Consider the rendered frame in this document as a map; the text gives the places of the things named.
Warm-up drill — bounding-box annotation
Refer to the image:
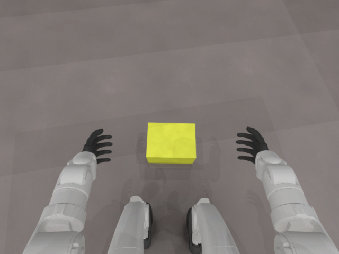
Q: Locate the left robot hand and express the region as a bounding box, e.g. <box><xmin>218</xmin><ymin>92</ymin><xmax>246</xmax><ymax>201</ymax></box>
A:
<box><xmin>82</xmin><ymin>129</ymin><xmax>113</xmax><ymax>164</ymax></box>

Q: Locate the right robot upper arm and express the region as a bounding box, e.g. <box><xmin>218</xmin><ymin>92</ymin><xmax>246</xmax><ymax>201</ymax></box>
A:
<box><xmin>274</xmin><ymin>231</ymin><xmax>338</xmax><ymax>254</ymax></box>

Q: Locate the carton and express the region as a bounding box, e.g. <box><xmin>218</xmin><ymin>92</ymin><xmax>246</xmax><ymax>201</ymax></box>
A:
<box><xmin>146</xmin><ymin>123</ymin><xmax>196</xmax><ymax>164</ymax></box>

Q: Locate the right robot hand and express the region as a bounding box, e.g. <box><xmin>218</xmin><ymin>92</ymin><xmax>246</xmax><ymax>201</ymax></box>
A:
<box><xmin>236</xmin><ymin>127</ymin><xmax>268</xmax><ymax>164</ymax></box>

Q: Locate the left robot upper arm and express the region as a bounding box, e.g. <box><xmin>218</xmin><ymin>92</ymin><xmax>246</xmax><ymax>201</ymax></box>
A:
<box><xmin>25</xmin><ymin>231</ymin><xmax>85</xmax><ymax>254</ymax></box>

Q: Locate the robot right forearm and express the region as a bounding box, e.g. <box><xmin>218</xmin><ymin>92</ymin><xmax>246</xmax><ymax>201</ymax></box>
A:
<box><xmin>255</xmin><ymin>150</ymin><xmax>339</xmax><ymax>254</ymax></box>

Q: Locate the robot shin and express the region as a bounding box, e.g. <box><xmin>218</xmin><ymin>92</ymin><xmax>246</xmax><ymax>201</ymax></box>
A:
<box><xmin>130</xmin><ymin>196</ymin><xmax>148</xmax><ymax>238</ymax></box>
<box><xmin>192</xmin><ymin>198</ymin><xmax>210</xmax><ymax>244</ymax></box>

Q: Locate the robot left shin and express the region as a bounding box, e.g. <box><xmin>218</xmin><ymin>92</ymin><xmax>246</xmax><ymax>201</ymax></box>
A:
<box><xmin>130</xmin><ymin>196</ymin><xmax>148</xmax><ymax>238</ymax></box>

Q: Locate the robot left forearm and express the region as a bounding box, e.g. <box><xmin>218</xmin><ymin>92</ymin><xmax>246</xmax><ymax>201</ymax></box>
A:
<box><xmin>22</xmin><ymin>151</ymin><xmax>97</xmax><ymax>254</ymax></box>

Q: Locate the robot right shin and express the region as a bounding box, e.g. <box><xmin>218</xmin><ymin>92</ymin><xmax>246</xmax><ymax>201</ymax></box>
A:
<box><xmin>192</xmin><ymin>198</ymin><xmax>210</xmax><ymax>244</ymax></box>

